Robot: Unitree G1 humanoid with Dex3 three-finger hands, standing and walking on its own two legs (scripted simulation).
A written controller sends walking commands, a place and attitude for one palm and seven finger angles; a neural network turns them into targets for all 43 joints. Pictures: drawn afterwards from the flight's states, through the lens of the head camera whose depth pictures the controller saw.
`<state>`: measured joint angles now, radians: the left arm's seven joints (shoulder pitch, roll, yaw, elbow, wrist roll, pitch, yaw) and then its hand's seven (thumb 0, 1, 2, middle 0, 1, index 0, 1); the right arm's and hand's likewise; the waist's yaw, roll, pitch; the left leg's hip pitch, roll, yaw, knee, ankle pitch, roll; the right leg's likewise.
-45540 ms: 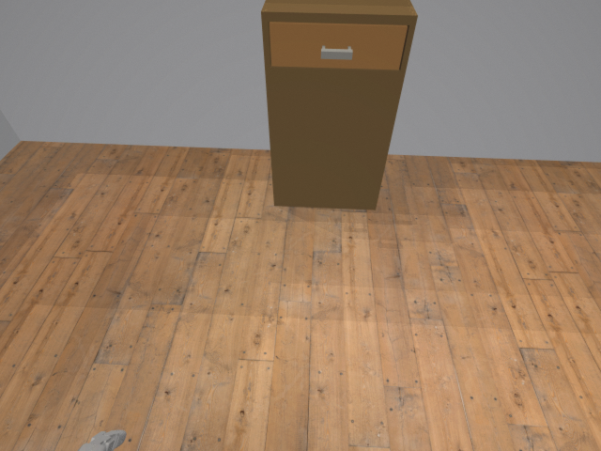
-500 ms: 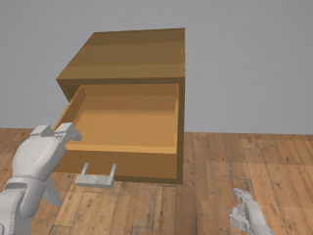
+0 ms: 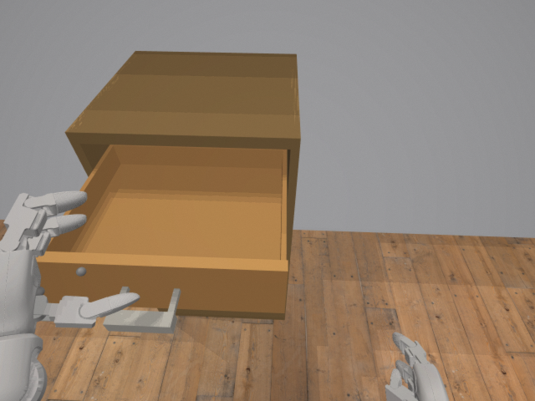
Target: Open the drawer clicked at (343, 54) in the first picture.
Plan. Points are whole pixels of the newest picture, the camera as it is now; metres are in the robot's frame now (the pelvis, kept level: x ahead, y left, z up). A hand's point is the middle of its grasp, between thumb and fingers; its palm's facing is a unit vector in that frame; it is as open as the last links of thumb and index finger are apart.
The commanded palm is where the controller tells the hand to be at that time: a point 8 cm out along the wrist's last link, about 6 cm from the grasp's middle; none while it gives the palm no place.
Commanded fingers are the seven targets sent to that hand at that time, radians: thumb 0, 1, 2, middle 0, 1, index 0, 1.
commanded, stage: draw the hand back to the body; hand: left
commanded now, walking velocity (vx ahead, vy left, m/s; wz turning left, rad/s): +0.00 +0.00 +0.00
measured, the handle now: (145, 307) +0.24 +0.24 -0.01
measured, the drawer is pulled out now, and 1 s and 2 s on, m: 0.30 0.30 0.30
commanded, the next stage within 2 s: step back with the hand held close in 0.66 s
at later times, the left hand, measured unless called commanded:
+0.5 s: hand (70, 289) +0.18 +0.24 +0.16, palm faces +0.44 -0.80 -0.40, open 8.3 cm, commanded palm +0.13 +0.28 +0.18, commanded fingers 0.00 0.90 0.90 -0.20 -0.30 -0.20 -0.30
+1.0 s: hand (71, 299) +0.18 +0.25 +0.14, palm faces +0.35 -0.82 -0.46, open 7.4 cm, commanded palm +0.11 +0.29 +0.18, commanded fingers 0.00 0.90 0.90 -0.20 -0.30 -0.20 -0.30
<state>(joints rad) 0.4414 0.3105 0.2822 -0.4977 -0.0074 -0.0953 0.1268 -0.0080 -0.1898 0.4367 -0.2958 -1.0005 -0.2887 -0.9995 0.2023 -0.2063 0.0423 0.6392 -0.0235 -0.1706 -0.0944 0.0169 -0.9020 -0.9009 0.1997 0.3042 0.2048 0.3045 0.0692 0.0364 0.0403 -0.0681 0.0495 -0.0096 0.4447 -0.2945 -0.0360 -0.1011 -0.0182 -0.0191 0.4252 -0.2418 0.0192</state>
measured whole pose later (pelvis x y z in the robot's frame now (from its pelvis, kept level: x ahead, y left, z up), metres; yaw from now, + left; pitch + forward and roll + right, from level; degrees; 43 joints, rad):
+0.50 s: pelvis +0.00 +0.00 +0.00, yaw +0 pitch -4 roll -1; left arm 0.50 0.30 0.30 -0.48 -0.02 -0.09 0.11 0.01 0.66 0.80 -0.23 -0.45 -0.22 -0.45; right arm 0.17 -0.20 0.02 0.64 -0.02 -0.16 -0.09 0.02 -0.90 -0.90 0.20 0.30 0.20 0.30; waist 0.08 0.07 0.03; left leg -0.09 0.05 -0.01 0.45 -0.28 -0.03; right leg -0.13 -0.02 -0.02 0.43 -0.23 0.02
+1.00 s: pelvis -0.02 +0.01 +0.00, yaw +0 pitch +1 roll -1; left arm 0.59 0.32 0.32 -0.53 -0.02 -0.14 0.13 0.01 0.89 0.90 -0.21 -0.30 -0.21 -0.30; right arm 0.19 -0.24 -0.01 0.57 -0.02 -0.08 -0.09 0.02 -0.90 -0.90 0.20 0.30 0.21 0.30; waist 0.01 0.04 0.02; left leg -0.25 0.04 0.00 0.50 -0.27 -0.02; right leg -0.26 -0.03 -0.01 0.43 -0.19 0.04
